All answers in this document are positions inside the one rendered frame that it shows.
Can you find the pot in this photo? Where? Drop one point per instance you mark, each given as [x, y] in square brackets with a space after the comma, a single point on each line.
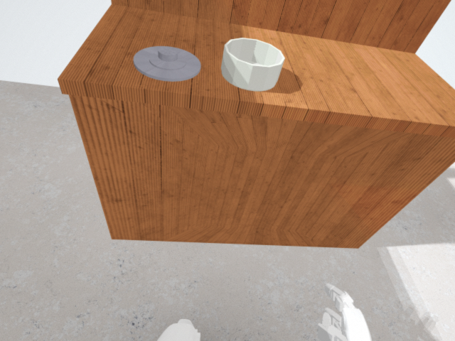
[251, 64]

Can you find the robot right hand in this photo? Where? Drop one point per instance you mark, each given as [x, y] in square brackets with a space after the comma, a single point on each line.
[351, 326]

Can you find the robot left shin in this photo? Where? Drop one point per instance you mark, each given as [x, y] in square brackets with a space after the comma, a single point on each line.
[185, 321]

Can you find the knob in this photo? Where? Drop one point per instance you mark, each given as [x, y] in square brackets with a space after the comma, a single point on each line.
[167, 54]

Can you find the lid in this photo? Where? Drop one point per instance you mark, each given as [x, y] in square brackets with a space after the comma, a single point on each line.
[147, 62]

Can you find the table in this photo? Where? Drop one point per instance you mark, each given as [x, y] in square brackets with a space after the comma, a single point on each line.
[355, 128]

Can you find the left robot thigh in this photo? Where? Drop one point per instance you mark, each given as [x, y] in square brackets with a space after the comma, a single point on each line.
[180, 332]

